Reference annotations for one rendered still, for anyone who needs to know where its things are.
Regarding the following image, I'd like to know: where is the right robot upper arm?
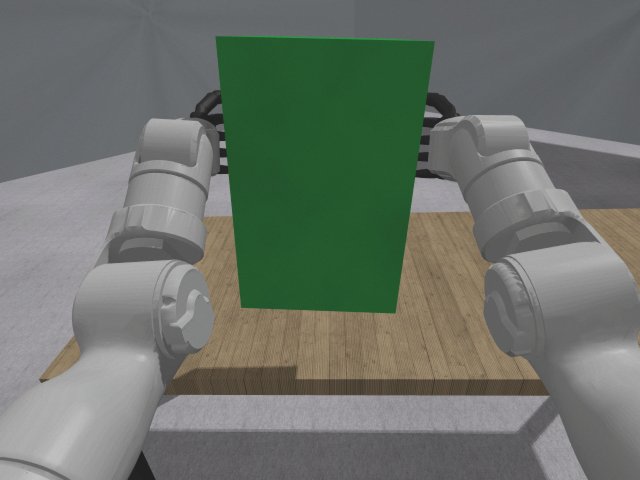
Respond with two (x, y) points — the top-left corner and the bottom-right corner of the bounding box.
(483, 241), (640, 480)

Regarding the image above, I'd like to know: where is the robot right forearm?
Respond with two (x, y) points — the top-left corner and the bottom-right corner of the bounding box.
(427, 115), (640, 331)

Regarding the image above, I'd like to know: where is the robot left forearm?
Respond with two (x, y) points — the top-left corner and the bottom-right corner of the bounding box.
(72, 118), (220, 341)

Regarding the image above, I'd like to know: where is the table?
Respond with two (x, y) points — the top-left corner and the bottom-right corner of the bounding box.
(39, 208), (640, 480)

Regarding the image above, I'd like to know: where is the left robot upper arm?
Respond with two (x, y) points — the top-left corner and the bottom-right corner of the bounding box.
(0, 260), (214, 480)

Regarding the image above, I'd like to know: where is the left robot hand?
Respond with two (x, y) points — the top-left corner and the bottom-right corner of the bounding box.
(190, 90), (228, 174)

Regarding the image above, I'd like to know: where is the carton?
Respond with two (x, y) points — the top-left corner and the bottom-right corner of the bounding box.
(216, 36), (435, 313)

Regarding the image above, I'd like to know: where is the right robot hand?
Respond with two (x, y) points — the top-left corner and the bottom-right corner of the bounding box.
(415, 92), (460, 179)

